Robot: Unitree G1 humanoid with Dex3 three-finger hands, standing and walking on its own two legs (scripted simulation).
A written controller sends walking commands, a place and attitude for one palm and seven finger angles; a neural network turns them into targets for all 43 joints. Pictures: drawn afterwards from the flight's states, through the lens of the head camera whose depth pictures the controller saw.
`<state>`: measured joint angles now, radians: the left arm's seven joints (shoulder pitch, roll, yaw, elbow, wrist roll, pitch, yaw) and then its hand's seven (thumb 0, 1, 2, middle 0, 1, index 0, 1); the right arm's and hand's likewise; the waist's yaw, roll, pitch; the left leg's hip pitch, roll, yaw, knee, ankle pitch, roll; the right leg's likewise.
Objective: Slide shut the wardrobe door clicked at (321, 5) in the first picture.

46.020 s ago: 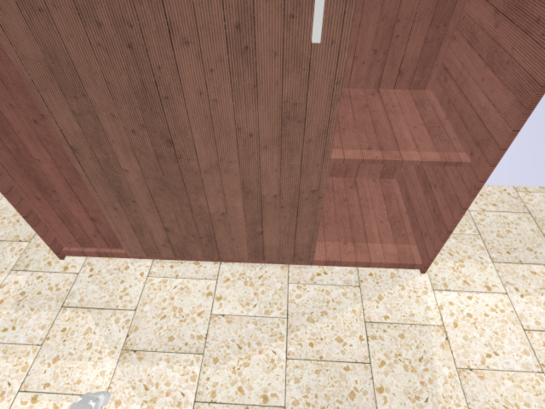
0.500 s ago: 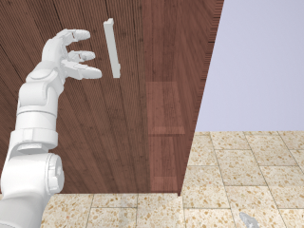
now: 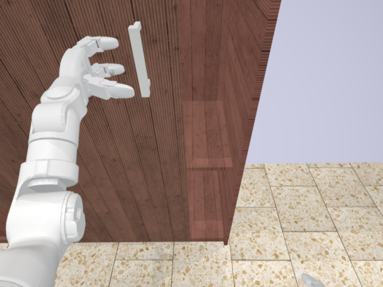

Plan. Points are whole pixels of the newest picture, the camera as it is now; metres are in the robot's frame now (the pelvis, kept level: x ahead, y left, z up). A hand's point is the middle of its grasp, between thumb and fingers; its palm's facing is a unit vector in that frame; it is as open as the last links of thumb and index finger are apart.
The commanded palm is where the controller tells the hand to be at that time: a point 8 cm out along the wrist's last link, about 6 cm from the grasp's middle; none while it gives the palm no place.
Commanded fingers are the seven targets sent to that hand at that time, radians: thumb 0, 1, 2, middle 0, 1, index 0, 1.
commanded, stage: feel for the door with the fingertips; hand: left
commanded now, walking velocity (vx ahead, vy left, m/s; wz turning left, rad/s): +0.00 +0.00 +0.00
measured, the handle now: (141, 60) +0.49 +0.12 +0.26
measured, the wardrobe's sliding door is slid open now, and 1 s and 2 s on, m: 0.17 0.17 0.17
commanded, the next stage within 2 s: slide the fingers in behind the handle in 0.58 s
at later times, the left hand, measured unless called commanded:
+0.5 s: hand (123, 68) +0.44 +0.15 +0.27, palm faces +0.08 -1.00 +0.00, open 14.0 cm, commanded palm +0.43 +0.20 +0.27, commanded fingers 0.00 -0.50 0.30 -0.30 -1.20 -0.30 -1.20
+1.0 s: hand (124, 68) +0.44 +0.14 +0.27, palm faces +0.04 -1.00 +0.00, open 13.8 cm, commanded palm +0.42 +0.20 +0.27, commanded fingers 0.00 -0.50 0.30 -0.30 -1.20 -0.30 -1.20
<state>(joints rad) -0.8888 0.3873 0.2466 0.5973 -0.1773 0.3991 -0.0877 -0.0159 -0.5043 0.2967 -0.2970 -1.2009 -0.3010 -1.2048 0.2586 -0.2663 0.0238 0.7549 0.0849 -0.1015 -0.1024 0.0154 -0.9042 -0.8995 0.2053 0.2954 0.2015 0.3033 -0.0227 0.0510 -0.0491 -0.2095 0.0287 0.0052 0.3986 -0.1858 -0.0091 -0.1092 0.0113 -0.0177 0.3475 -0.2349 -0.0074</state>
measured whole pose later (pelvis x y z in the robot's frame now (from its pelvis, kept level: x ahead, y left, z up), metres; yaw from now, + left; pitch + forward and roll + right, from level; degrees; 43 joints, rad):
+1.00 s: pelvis -0.01 +0.00 +0.00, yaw +0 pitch +0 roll -1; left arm -0.97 0.34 0.22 0.70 -0.17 0.32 -0.04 -0.02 -0.50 0.30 -0.32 -1.24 -0.32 -1.23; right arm 0.29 -0.26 0.01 0.79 0.08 -0.16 -0.09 0.02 -0.90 -0.90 0.20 0.30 0.20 0.30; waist -0.03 0.05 -0.04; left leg -0.24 0.03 0.01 0.40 -0.17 0.00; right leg -0.14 0.01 -0.02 0.35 -0.22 0.00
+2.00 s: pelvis +0.00 +0.00 +0.00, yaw -1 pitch -2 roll +0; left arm -0.86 0.23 0.20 0.45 -0.17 0.46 0.07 -0.02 -0.50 0.30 -0.25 -1.17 -0.22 -1.16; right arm 0.21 -0.24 0.02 0.77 0.07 -0.09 -0.09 0.02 -0.90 -0.90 0.20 0.30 0.20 0.30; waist -0.02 0.05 -0.05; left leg -0.17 0.03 0.02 0.37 -0.17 -0.01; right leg -0.08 0.01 0.00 0.34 -0.23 -0.01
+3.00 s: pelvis -0.01 +0.00 +0.00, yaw -1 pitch -1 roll +0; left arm -0.94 0.21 0.18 0.57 -0.15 0.42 0.10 -0.01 0.04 0.53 -0.34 -1.28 -0.35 -1.28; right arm 0.23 -0.24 0.02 0.79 0.06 -0.09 -0.09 0.02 -0.90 -0.90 0.20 0.30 0.20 0.30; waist -0.02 0.05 -0.04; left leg -0.18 0.03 0.02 0.36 -0.16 -0.01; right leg -0.10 0.01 -0.01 0.34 -0.22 -0.01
